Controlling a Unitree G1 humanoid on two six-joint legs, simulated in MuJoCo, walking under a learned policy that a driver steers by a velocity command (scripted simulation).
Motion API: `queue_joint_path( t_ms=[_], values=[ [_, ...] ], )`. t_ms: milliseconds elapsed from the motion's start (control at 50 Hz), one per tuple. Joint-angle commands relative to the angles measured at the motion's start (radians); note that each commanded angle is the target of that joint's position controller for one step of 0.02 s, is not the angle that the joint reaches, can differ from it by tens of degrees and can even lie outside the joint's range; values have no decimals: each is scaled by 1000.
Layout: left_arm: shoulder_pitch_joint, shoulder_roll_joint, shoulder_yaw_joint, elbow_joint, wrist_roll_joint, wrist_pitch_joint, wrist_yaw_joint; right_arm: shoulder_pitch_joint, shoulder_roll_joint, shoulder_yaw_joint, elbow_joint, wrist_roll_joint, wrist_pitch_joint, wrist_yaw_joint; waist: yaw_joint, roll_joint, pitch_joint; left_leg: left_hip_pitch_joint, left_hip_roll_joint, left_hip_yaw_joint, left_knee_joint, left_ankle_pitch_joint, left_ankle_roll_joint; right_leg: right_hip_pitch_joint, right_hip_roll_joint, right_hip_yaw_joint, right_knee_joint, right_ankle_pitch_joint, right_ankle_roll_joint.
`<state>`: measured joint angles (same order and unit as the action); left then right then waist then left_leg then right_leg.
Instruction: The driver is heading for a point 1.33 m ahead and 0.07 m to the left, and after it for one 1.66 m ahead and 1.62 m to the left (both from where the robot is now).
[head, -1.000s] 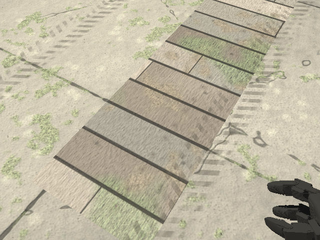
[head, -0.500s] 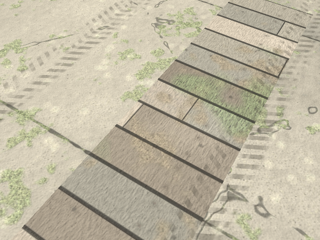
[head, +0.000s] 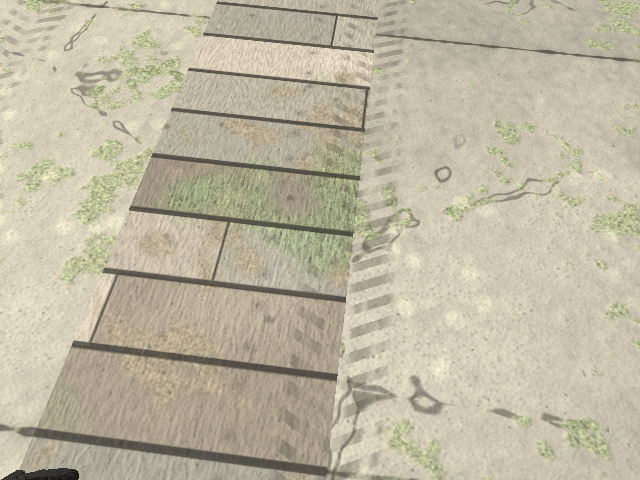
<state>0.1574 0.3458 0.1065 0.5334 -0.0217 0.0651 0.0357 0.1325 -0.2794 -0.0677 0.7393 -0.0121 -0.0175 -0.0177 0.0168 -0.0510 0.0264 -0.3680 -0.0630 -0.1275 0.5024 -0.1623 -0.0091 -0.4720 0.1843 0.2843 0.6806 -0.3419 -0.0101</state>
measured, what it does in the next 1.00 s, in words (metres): walks ahead: right foot, then left foot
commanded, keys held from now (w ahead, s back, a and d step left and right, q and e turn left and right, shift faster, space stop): e+shift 0.12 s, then shift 0.14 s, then w+shift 0.18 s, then w+q+shift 0.56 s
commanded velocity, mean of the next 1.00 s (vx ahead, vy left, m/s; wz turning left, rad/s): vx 0.52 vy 0.00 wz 0.01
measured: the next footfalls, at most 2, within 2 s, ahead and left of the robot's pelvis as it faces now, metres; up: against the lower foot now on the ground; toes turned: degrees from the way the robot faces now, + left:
right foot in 0.42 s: -0.02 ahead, -0.12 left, +0.00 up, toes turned -18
left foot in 0.84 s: +0.43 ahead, -0.03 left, +0.00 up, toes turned +0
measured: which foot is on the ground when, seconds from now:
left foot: down 0.00-0.40, up 0.42-0.82, down 0.84-1.00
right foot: up 0.00-0.40, down 0.42-0.86, up 0.88-1.00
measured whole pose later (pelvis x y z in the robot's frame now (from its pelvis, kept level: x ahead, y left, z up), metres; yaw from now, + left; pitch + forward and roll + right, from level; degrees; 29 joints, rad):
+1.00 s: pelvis +0.39 -0.05 -0.01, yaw +5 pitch +0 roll +1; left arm 0.21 0.23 -0.01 0.70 0.06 -0.09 -0.01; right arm 0.35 -0.33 -0.08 0.80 -0.01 -0.01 0.02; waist -0.01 0.00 0.03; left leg -0.28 -0.21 0.02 0.55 -0.27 0.18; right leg -0.45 -0.08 0.07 1.32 -0.32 0.00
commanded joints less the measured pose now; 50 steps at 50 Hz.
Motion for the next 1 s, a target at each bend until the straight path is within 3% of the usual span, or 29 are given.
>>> queue_joint_path(
  t_ms=[20,40,60,100,160,260,320,340,380,400,420,440,460,480,500,520,560,600,700,740,780,820,840,860,880,900,940,980,1000],
  values=[
    [71,161,40,-63,3,-33,-22,-70,-135,-41,-117,-37,-12,-13,41,265,-128,215,428,-379,-233,62,253,-216,-109,-103,446,-178,52],
    [86,164,44,-31,0,-26,-22,-109,-95,-31,-130,-19,-5,-24,41,197,-100,184,346,-247,-212,28,203,-203,-127,-125,498,-104,65],
    [104,139,38,-12,5,-17,-19,-119,-90,-27,-138,-3,1,-34,38,157,-89,187,297,-172,-197,32,175,-217,-136,-148,575,-50,77],
    [89,94,18,-23,-2,-10,-26,-91,-99,-20,-135,-3,10,-48,16,143,-56,176,276,-64,-203,127,185,-244,-170,-213,633,-1,96],
    [-21,50,-7,-70,-4,-17,-25,20,-128,-27,-107,-14,21,-48,-60,171,-71,282,293,-25,-199,212,230,-274,-213,-248,504,8,120],
    [-19,18,-28,-67,10,-27,-32,13,-187,-47,-100,4,27,-19,-56,217,-132,272,330,40,-163,340,253,-64,-214,-285,238,-72,100],
    [21,29,-28,-39,-5,-31,-49,54,-209,-54,-82,41,14,2,-57,261,-133,165,349,-6,-262,-285,230,97,-196,-336,64,-107,36],
    [50,33,-26,-20,-7,-36,-54,49,-207,-51,-78,50,6,8,-38,263,-112,114,354,-16,-273,-395,215,171,-189,-347,-23,-89,1],
    [172,17,-25,63,-7,-53,-58,45,-170,-38,-59,54,-6,20,27,186,-64,-30,312,43,-201,-477,170,397,-153,-395,-236,11,-63],
    [271,25,-20,108,-7,-64,-54,38,-110,-20,-56,41,-18,25,71,96,-72,-168,262,109,-40,-447,122,576,-191,-317,-275,-29,-83],
    [386,95,-7,129,8,-76,-44,-12,-9,12,-88,14,-39,44,113,-161,-87,-416,165,221,406,-437,40,730,-425,38,-360,-161,-141],
    [360,201,16,94,16,-100,-50,-75,-55,-3,-160,39,-71,48,102,-203,-19,-723,100,161,580,-401,33,696,-601,408,-472,-443,-313],
    [339,150,7,96,15,-129,-50,-151,-110,-12,-177,69,-89,47,120,-106,61,-812,162,76,678,-290,50,643,-613,410,-543,-527,-328],
    [290,101,-12,100,20,-148,-50,-121,-116,-14,-163,72,-93,48,79,-103,102,-849,179,54,695,-165,61,629,-579,302,-527,-413,-285],
    [257,99,-19,106,74,-131,-49,-64,-99,-9,-108,-67,-57,65,50,-38,69,-685,174,83,649,-85,43,539,-475,119,-560,-297,-187],
    [220,83,-26,106,71,-133,-45,-5,-106,-18,-81,-70,-32,80,18,-75,77,-591,151,91,653,-42,27,469,-418,-9,-583,-173,-143],
    [218,48,-40,124,65,-149,-47,17,-105,-24,-64,-28,-1,97,10,-79,87,-519,101,48,678,19,14,401,-381,-170,-599,-10,-108],
    [238,38,-41,150,62,-156,-51,-10,-96,-21,-70,-9,6,100,8,-62,101,-525,86,57,627,80,17,409,-378,-256,-613,79,-95],
    [292,33,-45,219,57,-175,-34,-140,-58,10,-113,-26,4,121,35,-33,150,-491,111,192,390,152,85,497,-401,-411,-659,307,-72],
    [303,48,-47,251,56,-173,-24,-170,-35,27,-136,-23,7,123,30,-28,150,-405,87,275,287,101,137,546,-405,-486,-614,655,-50],
    [315,94,-40,273,66,-165,-7,-118,-47,29,-137,-11,12,107,-12,-80,61,-261,2,352,255,8,193,641,-425,-523,-440,1294,-29],
    [267,160,-22,264,87,-130,9,165,-117,1,-70,1,6,90,-159,-130,-115,13,-73,341,266,-155,243,652,-459,-521,-39,1572,-39],
    [230,178,-17,244,76,-125,5,370,-175,-27,-8,-9,-5,77,-257,-78,-210,310,-90,267,168,-167,273,484,-441,-513,263,1415,-48],
    [242,88,-41,217,67,-138,-14,408,-265,-64,16,-18,5,54,-219,103,-238,584,65,-24,85,-396,331,127,-319,-501,614,672,-23],
    [196,6,-65,135,54,-164,-37,331,-328,-80,-5,-8,16,53,-130,302,-255,709,280,-628,-142,-569,470,-252,-104,-359,911,-85,17],
    [49,60,-63,89,63,-184,-38,323,-298,-78,-12,3,15,52,-175,120,-201,684,285,-697,-224,-490,446,-372,-160,-189,928,-4,-5],
    [55,44,-79,83,61,-203,-41,304,-228,-63,16,-3,1,33,-77,-18,-36,420,255,-529,-280,-314,375,-309,-257,-185,736,51,-14],
    [94,32,-87,92,95,-165,-42,222,-173,-38,3,-2,-21,23,9,-8,28,212,162,-367,-296,-214,351,-213,-296,-191,631,16,18],
    [99,29,-89,92,103,-142,-44,215,-162,-31,-4,4,-32,25,23,8,41,149,133,-329,-310,-199,354,-197,-308,-202,587,-7,35]
  ],
)
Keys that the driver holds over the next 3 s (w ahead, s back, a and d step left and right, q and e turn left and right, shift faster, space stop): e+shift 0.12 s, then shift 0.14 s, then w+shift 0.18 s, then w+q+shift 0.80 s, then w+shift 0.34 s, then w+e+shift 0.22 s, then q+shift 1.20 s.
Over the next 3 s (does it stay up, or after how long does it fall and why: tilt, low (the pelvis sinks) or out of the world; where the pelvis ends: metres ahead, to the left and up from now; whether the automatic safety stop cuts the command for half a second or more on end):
stays up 1.47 0.33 0.00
